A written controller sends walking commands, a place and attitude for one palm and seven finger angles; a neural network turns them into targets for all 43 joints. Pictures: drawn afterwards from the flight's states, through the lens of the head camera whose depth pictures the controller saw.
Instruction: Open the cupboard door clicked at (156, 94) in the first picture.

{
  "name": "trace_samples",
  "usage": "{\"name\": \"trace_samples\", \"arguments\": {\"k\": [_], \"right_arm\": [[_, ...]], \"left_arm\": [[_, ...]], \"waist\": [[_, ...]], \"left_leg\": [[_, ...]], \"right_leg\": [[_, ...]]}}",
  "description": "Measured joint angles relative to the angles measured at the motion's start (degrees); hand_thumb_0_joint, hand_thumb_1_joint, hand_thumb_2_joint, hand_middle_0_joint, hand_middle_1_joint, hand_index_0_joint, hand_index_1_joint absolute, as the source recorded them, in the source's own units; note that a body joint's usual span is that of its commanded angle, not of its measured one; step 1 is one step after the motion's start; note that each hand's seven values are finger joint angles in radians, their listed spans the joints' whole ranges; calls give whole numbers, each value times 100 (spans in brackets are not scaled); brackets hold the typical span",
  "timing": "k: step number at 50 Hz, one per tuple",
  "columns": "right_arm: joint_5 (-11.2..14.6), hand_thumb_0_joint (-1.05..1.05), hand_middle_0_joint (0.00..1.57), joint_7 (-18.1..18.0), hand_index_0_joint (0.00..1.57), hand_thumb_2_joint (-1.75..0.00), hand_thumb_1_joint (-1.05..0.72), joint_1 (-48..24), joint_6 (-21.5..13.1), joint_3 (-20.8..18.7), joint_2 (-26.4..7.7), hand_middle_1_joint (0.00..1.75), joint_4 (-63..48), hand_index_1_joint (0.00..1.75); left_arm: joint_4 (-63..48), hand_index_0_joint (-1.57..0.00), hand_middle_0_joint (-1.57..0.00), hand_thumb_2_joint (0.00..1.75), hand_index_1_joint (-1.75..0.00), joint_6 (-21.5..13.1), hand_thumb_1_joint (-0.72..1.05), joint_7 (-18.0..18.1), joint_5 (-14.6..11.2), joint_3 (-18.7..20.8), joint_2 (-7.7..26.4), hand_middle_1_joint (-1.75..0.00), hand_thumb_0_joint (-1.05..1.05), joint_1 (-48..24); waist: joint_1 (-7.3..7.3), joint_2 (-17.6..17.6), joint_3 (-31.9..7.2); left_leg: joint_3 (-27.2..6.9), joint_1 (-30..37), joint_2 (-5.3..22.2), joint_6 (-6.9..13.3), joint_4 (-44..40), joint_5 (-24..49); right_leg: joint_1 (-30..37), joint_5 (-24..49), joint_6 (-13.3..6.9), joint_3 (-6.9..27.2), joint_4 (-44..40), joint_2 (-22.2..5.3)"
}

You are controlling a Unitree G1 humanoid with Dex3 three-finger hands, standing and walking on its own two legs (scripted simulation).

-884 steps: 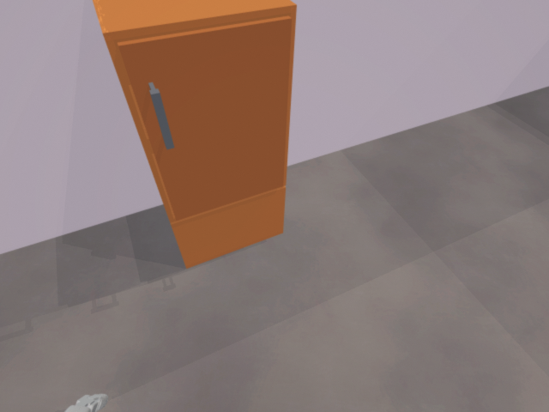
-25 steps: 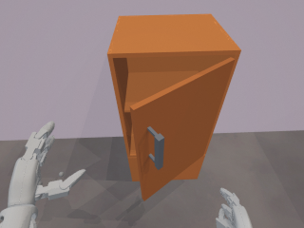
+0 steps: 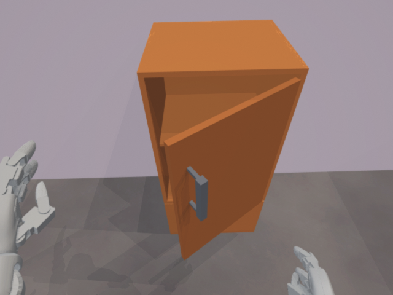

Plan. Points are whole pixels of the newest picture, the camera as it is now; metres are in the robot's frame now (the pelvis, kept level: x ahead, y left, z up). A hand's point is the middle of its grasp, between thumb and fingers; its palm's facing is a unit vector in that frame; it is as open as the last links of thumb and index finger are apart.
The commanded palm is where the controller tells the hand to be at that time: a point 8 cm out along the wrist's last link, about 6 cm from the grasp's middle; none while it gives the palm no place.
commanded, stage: draw the hand back to the body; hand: left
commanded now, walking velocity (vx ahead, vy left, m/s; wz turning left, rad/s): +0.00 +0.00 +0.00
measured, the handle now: (196, 194) +0.35 +0.05 -0.01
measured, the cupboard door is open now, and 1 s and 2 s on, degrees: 35 35 35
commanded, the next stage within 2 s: step back with the hand held close in 0.12 s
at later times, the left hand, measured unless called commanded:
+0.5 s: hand (51, 218) +0.18 +0.26 +0.14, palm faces +0.36 -0.80 -0.48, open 7.4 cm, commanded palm +0.12 +0.30 +0.17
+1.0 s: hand out of the picture +0.10 +0.28 +0.15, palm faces +0.45 -0.78 -0.43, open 7.4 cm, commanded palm +0.04 +0.32 +0.17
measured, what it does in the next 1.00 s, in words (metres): shifts its weight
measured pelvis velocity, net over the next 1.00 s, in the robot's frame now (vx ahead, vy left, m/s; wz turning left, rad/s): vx -0.10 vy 0.02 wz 0.01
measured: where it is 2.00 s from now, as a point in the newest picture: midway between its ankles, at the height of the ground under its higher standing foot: outside the picture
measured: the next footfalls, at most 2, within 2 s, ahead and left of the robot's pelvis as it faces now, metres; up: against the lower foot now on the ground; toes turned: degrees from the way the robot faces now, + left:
right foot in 1.32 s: -0.23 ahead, -0.10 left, +0.00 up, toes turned +2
left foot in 1.50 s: -0.07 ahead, +0.09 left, +0.00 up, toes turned -1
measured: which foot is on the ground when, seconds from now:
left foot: down 0.00-1.00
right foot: down 0.00-1.00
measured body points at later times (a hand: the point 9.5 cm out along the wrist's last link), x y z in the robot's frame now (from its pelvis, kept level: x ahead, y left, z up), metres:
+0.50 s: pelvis -0.02 +0.00 +0.00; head +0.00 -0.01 +0.45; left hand +0.15 +0.30 +0.17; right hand +0.16 -0.25 -0.08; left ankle -0.02 +0.12 -0.74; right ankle -0.01 -0.12 -0.74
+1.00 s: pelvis -0.10 +0.02 -0.02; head -0.08 +0.03 +0.43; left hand +0.07 +0.32 +0.18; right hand +0.08 -0.22 -0.10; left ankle -0.02 +0.12 -0.74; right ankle -0.01 -0.12 -0.74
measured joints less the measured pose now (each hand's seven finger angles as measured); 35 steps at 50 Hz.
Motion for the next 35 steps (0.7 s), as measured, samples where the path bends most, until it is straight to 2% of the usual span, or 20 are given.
{"name": "trace_samples", "arguments": {"k": [13, 19, 23, 29, 35], "right_arm": [[-2, 1, 20, -16, 20, -90, -90, -40, -14, -17, 53, 29, 69, 30], [-6, 1, 20, 61, 20, -90, -90, -171, 288, -54, -9, 30, -116, 30], [9, 1, 20, 42, 20, -90, -90, -218, 458, -161, -91, 30, -245, 30], [64, 1, 20, -23, 20, -90, -91, -212, 620, -274, -106, 29, -333, 30], [78, 1, 20, -23, 20, -90, -91, -143, 590, -231, -30, 29, -409, 30]], "left_arm": [[114, -21, -21, 90, -30, -50, 89, -8, -18, 57, 34, -30, 1, -52], [117, -21, -21, 90, -30, -309, 89, -38, 32, 344, 175, -30, 1, 84], [-89, -21, -21, 90, -30, -334, 89, -17, 40, 322, 255, -30, 1, 372], [-335, -21, -21, 90, -30, -352, 89, 54, 44, 348, 453, -30, 1, 588], [-521, -21, -21, 90, -30, -433, 89, 152, 81, 498, 580, -30, 1, 567]], "waist": [[0, 65, 36], [-239, 60, 0], [-333, -5, 59], [-387, -147, 134], [-408, -291, 173]], "left_leg": [[-27, 96, 86, -74, -99, 54], [-110, -394, 140, -84, 120, 58], [-48, -602, 91, -47, 121, 143], [25, -862, 25, 19, 206, 246], [54, -1139, -29, 91, 368, 342]], "right_leg": [[103, 60, -74, -27, -114, 87], [-241, 189, -79, -108, -166, 144], [-500, 250, -36, -49, -89, 91], [-793, 348, 35, 20, 35, 21], [-1057, 469, 95, 48, 168, -34]]}}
